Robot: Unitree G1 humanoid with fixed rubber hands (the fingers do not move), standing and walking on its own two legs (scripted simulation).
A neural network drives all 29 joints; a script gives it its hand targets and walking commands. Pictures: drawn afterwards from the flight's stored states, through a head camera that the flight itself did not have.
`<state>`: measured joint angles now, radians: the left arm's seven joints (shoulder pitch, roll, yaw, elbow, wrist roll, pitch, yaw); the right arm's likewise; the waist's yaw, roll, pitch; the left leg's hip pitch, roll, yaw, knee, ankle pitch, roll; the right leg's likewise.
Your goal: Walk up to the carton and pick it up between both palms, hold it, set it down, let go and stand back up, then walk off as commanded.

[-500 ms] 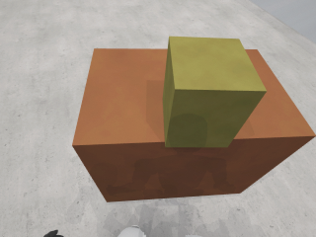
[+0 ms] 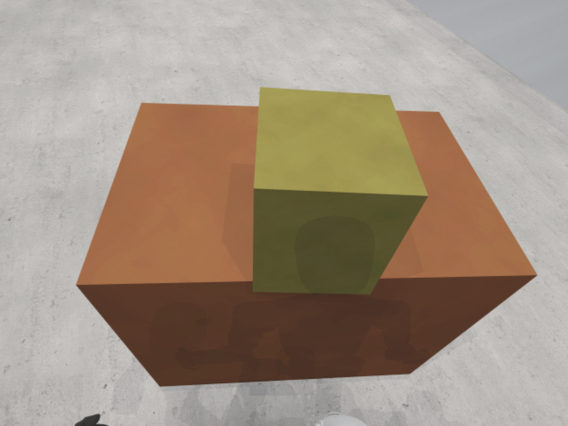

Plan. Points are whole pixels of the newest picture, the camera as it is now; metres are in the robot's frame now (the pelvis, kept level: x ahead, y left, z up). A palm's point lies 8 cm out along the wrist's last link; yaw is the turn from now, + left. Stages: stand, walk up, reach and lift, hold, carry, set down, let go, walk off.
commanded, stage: walk up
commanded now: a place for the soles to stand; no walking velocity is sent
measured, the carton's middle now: (318, 197) +0.45 -0.02 +0.06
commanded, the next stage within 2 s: none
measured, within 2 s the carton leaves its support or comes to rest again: neither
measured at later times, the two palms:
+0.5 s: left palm out of the picture +0.12 +0.29 -0.07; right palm out of the picture +0.11 -0.35 -0.09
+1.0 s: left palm (109, 418) +0.16 +0.27 -0.12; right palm out of the picture +0.16 -0.37 -0.03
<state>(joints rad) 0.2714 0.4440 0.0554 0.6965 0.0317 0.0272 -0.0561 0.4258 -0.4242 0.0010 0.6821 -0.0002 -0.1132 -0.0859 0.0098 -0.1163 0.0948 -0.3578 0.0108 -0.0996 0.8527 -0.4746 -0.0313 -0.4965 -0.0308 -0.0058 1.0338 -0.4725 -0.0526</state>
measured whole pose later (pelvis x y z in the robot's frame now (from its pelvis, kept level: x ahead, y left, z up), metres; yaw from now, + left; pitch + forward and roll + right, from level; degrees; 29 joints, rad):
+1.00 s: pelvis +0.09 -0.04 +0.01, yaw +3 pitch -2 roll +0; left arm 0.28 0.44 0.06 0.72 0.03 0.03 -0.05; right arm 0.42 -0.43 0.00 0.68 0.00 -0.11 -0.06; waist 0.01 -0.13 0.10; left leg -0.43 -0.01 -0.08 0.84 -0.39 0.00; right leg -0.46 -0.01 -0.03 1.12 -0.50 -0.05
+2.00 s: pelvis +0.10 -0.08 +0.00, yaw +3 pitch -3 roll +0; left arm 0.28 0.42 0.06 0.83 0.03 0.00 -0.01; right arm 0.38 -0.43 0.00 0.68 0.00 -0.05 -0.04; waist 0.02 -0.05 0.11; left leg -0.48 -0.02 -0.07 0.94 -0.45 0.01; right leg -0.39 0.00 -0.05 0.90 -0.45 -0.04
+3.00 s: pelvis +0.09 -0.04 +0.00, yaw +5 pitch -3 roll -1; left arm 0.27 0.42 0.06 0.80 0.01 -0.03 0.03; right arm 0.29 -0.43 0.00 0.68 0.00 0.03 -0.02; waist 0.02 0.05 0.21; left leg -0.53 -0.06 -0.08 1.26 -0.55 0.00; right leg -0.40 -0.07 -0.05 0.90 -0.44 -0.03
